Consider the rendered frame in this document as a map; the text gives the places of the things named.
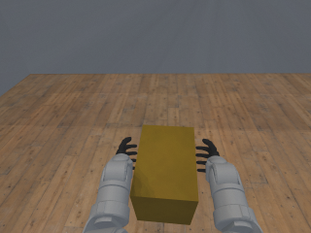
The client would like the robot right hand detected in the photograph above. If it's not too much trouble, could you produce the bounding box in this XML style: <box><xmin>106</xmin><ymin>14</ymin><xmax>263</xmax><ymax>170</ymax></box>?
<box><xmin>195</xmin><ymin>139</ymin><xmax>220</xmax><ymax>173</ymax></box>

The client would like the robot right forearm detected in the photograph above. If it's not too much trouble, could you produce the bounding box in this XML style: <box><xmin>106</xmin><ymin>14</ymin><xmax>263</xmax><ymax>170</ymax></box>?
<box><xmin>205</xmin><ymin>155</ymin><xmax>263</xmax><ymax>233</ymax></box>

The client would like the robot left hand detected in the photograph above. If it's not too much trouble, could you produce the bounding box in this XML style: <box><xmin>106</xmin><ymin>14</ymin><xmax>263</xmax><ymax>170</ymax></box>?
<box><xmin>116</xmin><ymin>137</ymin><xmax>138</xmax><ymax>170</ymax></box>

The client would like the robot left forearm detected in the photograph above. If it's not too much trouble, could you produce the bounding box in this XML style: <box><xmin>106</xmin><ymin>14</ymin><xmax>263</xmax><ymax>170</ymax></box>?
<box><xmin>82</xmin><ymin>153</ymin><xmax>133</xmax><ymax>233</ymax></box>

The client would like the carton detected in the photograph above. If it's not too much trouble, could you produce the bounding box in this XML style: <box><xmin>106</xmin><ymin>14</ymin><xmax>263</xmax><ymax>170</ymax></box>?
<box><xmin>129</xmin><ymin>124</ymin><xmax>199</xmax><ymax>225</ymax></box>

